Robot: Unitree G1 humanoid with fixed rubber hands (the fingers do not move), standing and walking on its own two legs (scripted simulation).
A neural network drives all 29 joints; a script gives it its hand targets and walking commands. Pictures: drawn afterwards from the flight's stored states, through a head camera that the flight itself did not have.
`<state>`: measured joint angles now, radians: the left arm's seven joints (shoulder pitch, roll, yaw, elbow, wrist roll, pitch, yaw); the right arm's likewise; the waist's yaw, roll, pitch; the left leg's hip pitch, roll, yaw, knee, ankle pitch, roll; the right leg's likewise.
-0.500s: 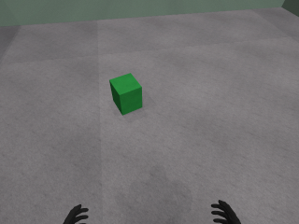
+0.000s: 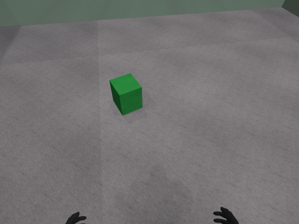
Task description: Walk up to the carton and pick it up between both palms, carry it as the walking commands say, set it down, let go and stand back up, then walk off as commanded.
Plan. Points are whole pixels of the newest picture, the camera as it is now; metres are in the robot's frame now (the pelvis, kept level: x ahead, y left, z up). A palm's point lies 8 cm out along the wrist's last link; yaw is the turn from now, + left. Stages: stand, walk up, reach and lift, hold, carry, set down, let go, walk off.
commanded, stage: stand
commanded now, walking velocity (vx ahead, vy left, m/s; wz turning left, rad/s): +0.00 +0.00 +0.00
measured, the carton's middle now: (126, 94) +1.21 +0.16 -0.64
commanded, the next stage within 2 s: walk up in 0.52 s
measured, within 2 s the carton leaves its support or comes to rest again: neither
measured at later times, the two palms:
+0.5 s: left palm out of the picture +0.07 +0.23 -0.12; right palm out of the picture +0.07 -0.23 -0.12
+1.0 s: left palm out of the picture +0.02 +0.32 -0.14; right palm out of the picture +0.12 -0.20 -0.10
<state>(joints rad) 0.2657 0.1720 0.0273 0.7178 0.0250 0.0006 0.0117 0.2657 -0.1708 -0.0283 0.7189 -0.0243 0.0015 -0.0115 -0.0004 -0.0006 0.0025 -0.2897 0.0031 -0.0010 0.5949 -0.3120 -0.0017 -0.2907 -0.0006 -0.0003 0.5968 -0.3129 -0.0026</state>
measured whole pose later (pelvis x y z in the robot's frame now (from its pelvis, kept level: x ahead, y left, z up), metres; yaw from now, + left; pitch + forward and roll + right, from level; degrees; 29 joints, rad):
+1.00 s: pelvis +0.03 +0.06 +0.00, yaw +3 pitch +2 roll -1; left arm 0.37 0.24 0.09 1.00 0.03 -0.03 0.00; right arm 0.28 -0.23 -0.07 0.86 -0.04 -0.06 0.02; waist -0.01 -0.02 -0.07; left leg -0.30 0.07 0.10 0.57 -0.36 -0.02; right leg -0.30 -0.10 -0.05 0.70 -0.47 -0.01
